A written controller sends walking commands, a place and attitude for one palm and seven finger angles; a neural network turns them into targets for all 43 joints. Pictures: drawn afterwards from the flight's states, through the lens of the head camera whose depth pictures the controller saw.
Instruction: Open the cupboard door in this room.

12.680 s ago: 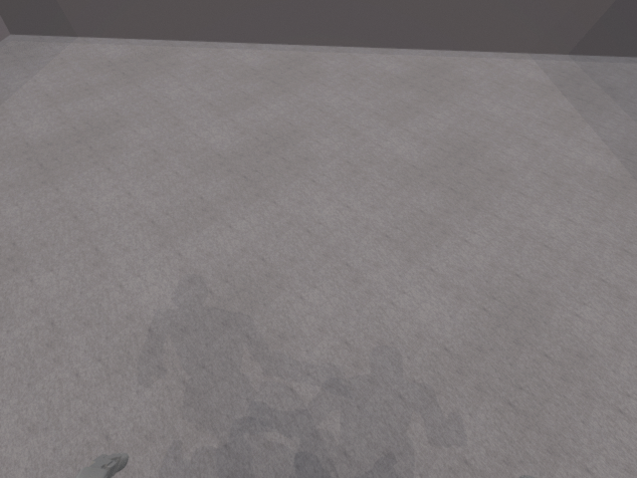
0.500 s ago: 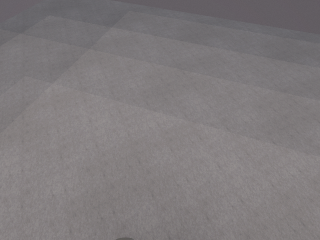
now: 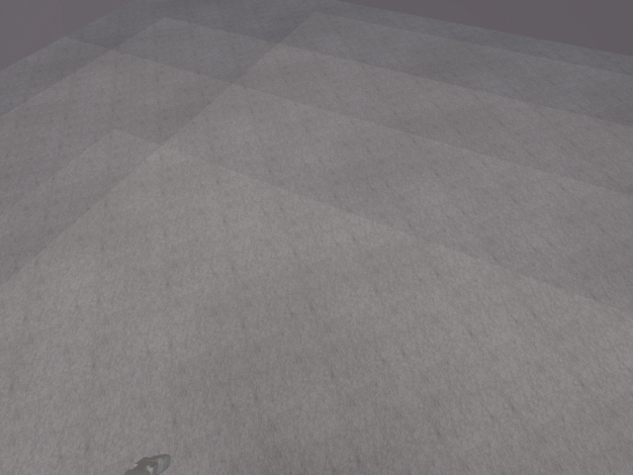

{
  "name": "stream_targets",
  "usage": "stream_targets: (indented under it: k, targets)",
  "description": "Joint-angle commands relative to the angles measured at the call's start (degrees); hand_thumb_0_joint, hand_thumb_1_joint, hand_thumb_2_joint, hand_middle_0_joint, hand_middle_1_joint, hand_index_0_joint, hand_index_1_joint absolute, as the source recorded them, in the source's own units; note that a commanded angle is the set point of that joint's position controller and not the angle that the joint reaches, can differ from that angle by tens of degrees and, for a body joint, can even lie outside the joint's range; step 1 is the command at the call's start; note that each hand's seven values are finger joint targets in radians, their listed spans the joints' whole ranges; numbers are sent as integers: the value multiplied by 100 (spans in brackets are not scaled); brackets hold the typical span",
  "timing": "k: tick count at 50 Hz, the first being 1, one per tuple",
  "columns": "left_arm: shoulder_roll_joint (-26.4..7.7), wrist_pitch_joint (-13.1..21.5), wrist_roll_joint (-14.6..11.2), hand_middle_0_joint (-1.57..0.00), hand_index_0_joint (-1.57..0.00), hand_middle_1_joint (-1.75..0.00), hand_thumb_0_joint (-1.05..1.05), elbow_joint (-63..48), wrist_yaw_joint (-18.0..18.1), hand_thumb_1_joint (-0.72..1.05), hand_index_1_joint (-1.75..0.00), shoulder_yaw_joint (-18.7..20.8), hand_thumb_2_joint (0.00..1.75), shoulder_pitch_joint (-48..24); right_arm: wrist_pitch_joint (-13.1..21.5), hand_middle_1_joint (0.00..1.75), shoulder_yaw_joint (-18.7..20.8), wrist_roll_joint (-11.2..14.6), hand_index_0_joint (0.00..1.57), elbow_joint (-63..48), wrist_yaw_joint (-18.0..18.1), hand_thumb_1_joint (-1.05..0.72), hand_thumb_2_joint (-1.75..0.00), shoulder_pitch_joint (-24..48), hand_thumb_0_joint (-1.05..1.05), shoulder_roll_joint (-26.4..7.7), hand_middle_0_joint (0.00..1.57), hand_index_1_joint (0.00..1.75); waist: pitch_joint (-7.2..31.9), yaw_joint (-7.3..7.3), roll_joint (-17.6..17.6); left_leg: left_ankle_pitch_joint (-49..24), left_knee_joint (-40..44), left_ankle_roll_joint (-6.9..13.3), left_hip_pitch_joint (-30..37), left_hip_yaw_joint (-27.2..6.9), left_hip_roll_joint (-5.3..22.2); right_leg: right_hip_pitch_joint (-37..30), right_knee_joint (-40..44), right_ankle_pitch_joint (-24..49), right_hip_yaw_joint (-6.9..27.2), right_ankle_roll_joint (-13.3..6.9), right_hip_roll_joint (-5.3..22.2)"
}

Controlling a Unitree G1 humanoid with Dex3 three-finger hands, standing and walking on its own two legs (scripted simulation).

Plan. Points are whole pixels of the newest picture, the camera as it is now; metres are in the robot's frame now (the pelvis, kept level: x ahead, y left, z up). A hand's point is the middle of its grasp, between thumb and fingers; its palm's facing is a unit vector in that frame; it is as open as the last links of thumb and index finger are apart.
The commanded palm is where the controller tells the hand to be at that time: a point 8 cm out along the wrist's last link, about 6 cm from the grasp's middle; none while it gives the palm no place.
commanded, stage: turn or walk to find it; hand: left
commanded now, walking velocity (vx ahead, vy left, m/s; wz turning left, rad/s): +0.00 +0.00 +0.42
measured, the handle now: out of the picture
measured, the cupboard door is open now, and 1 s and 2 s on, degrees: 0 0 0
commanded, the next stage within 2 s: none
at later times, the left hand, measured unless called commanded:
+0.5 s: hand out of the picture -0.04 +0.20 -0.18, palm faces +0.28 -0.93 -0.24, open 7.3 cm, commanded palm none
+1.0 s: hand out of the picture +0.00 +0.23 -0.15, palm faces +0.41 -0.88 -0.26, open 7.4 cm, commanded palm none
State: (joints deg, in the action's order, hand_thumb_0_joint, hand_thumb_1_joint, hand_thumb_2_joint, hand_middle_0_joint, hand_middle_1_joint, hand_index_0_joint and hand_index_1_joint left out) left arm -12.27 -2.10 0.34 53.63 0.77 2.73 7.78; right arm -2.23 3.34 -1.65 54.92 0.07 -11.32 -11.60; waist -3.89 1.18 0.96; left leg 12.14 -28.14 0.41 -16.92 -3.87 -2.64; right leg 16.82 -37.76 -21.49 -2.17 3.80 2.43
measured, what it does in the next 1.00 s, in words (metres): steps on the spot, turning left: right foot, then left foot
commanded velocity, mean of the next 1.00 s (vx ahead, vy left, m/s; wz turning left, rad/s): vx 0.00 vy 0.00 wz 0.42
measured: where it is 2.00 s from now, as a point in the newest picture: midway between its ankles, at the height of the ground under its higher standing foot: outside the picture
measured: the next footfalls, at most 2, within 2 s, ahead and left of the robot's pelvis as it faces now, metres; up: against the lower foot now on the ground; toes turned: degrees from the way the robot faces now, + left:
right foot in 0.02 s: +0.02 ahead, -0.12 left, +0.00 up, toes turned -3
left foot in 0.52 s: -0.01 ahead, +0.13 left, +0.00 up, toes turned +20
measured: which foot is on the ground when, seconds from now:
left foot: down 0.00-0.04, up 0.06-0.50, down 0.52-1.00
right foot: up 0.00-0.00, down 0.02-0.52, up 0.54-1.00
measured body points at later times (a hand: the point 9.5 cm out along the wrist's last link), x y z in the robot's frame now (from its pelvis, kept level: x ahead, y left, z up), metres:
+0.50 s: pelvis -0.01 +0.00 -0.01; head +0.03 +0.02 +0.44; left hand -0.05 +0.25 -0.16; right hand +0.13 -0.23 -0.15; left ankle -0.05 +0.12 -0.73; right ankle -0.02 -0.11 -0.74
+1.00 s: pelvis -0.03 -0.01 +0.00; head +0.01 +0.00 +0.45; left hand -0.02 +0.27 -0.13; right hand +0.11 -0.21 -0.15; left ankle -0.05 +0.11 -0.74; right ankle +0.02 -0.13 -0.72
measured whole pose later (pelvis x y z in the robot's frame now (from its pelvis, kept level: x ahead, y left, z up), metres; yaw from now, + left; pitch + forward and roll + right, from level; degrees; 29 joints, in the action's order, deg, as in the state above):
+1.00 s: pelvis -0.03 -0.01 +0.00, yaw +25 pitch +0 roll +0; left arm -12.4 -2.2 0.4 52.3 0.8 2.6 5.8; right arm -2.2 3.3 -1.7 55.3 -0.1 -12.6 -11.4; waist -4.2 1.8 1.0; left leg 12.1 -28.0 0.7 -16.3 -4.3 -2.6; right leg 18.3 -40.7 -22.5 -1.8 4.0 2.6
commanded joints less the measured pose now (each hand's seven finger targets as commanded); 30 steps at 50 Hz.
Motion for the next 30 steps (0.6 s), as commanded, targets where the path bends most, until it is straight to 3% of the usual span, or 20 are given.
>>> stream_targets:
  k: [1,2,3,4,5,6,7,9,13,19,22,23,24,25,26,27,28,29,30]
  targets:
    - [-1108,249,95,-20,-20,-30,0,-192,129,90,-30,266,90,937,110,30,222,135,20,-480,-3,-90,-90,6,0,-603,20,30,995,-361,-928,140,-920,39,-1228,-518,314,-2089,2047,1268,1193,-434,1358]
    - [-1410,255,124,-20,-20,-30,0,-254,137,90,-30,310,90,958,99,30,203,100,20,-646,5,-90,-90,202,0,-522,20,30,730,-464,-1795,2075,-2136,-195,-1726,80,-180,-1721,2142,2155,2132,-1095,2447]
    - [-1257,235,79,-20,-20,-30,0,-325,147,90,-30,260,90,838,25,30,258,50,20,-584,2,-90,-90,286,0,-719,20,30,546,-405,-1145,2042,-3052,-168,-1571,-214,40,-1093,2118,2292,1780,-1325,2432]
    - [-1049,275,67,-20,-20,-30,0,-389,170,90,-30,282,90,460,-45,30,280,20,20,-438,-5,-90,-90,59,0,-718,20,30,394,-194,-1554,1802,-3535,-180,-1634,-331,181,-800,2209,2024,1498,-1252,2162]
    - [-921,264,53,-20,-20,-30,0,-444,142,90,-30,223,90,241,-89,30,305,29,20,-286,-30,-90,-90,-2,0,-729,20,30,200,-101,-1096,1449,-3965,-228,-1570,-218,194,-623,2168,1880,1168,-1121,1847]
    - [-793,255,41,-20,-20,-30,0,-506,148,90,-30,177,90,47,-106,30,302,31,20,-198,-63,-90,-90,-155,0,-698,20,30,131,41,-944,1192,-4118,-263,-1575,-130,293,-605,2060,2061,778,-1012,1679]
    - [-698,286,47,-20,-20,-30,0,-515,132,90,-30,145,90,39,-107,30,273,26,20,-121,-80,-90,-90,-252,0,-612,20,30,160,60,-825,962,-4196,-322,-1591,-22,290,-752,1952,2406,429,-935,1482]
    - [-697,320,49,-20,-20,-30,0,-467,127,90,-30,140,90,289,-114,30,247,39,20,-92,-87,-90,-90,-256,0,-593,20,30,236,-16,-968,799,-4216,-417,-1629,84,335,-980,1894,2753,185,-918,1442]
    - [-801,311,87,-20,-20,-30,0,-323,139,90,-30,174,90,656,-127,30,207,45,20,-160,-80,-90,-90,110,0,-567,20,30,134,-201,-968,975,-3731,-494,-1557,226,480,-1082,1893,2818,165,-1072,1664]
    - [-1053,252,144,-20,-20,-30,0,-123,112,90,-30,248,90,1027,-30,30,70,99,20,-288,-74,-90,-90,593,0,-436,20,30,383,-458,-1186,1429,-1959,-418,-964,701,434,-1531,1410,3945,-88,-1182,1754]
    - [-1153,221,140,-20,-20,-30,0,-64,105,90,-30,282,90,968,34,30,50,121,20,-284,-58,-90,-90,437,0,-449,20,30,596,-372,-1287,1111,-982,-319,-419,914,356,-1573,1056,4124,-220,-1061,1767]
    - [-1172,213,118,-20,-20,-30,0,-75,104,90,-30,286,90,862,60,30,52,117,20,-249,-54,-90,-90,272,0,-507,20,30,642,-242,-1270,659,-476,-285,-44,943,376,-1391,863,3873,-349,-919,1736]
    - [-1139,194,75,-20,-20,-30,0,-86,96,90,-30,289,90,744,98,30,77,98,20,-182,-62,-90,-90,34,0,-610,20,30,745,-76,-989,-119,236,-231,553,922,399,-1091,462,3476,-587,-679,1602]
    - [-978,163,30,-20,-20,-30,0,-160,76,90,-30,253,90,789,161,30,157,71,20,-145,-58,-90,-90,-222,0,-990,20,30,1043,59,-60,-1446,559,15,1551,207,973,-247,-387,2391,-836,-351,1262]
    - [-585,142,-2,-20,-20,-30,0,-340,44,90,-30,137,90,713,181,30,280,53,20,-148,-32,-90,-90,-486,0,-1497,20,30,1055,185,1535,-3666,593,689,2284,-1510,2329,1242,-1507,-1001,-893,30,513]
    - [-555,73,35,-20,-20,-30,0,-433,88,90,-30,93,90,440,118,30,310,72,20,-44,6,-90,-90,-721,0,-1643,20,30,1035,309,1341,-4132,602,1148,1875,-1452,2671,1190,-2156,-1793,-347,-5,441]
    - [-594,3,54,-20,-20,-30,0,-352,112,90,-30,110,90,283,131,30,259,53,20,0,67,-90,-90,-560,0,-1439,20,30,820,266,1285,-3589,735,1090,1546,-1214,2408,1225,-2401,-1483,-48,-19,531]
    - [-638,-11,46,-20,-20,-30,0,-306,90,90,-30,142,90,183,140,30,222,46,20,-101,110,-90,-90,-266,0,-1307,20,30,580,180,1365,-3307,772,1061,1341,-1149,2182,1346,-2550,-1138,34,-5,542]
    - [-683,-6,40,-20,-20,-30,0,-258,56,90,-30,161,90,146,134,30,177,38,20,-187,122,-90,-90,-7,0,-1199,20,30,411,96,1210,-3104,762,1001,1109,-977,1982,1329,-2628,-817,90,2,520]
